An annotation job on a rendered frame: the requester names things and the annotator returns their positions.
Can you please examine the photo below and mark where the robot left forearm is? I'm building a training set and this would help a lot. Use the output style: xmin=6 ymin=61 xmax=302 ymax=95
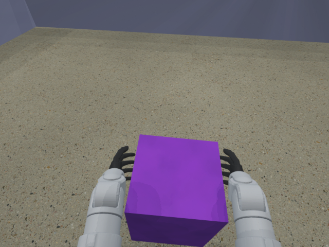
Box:
xmin=77 ymin=168 xmax=126 ymax=247

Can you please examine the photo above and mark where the left robot hand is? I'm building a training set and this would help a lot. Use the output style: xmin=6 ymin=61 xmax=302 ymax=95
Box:
xmin=109 ymin=146 xmax=135 ymax=181

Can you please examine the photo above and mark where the robot right forearm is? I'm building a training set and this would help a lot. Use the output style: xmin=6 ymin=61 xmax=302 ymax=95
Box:
xmin=228 ymin=171 xmax=281 ymax=247

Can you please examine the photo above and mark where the right robot hand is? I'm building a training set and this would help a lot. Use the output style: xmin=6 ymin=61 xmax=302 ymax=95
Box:
xmin=220 ymin=149 xmax=244 ymax=185

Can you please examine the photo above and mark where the carton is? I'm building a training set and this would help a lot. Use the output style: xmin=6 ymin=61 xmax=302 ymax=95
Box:
xmin=124 ymin=134 xmax=228 ymax=247

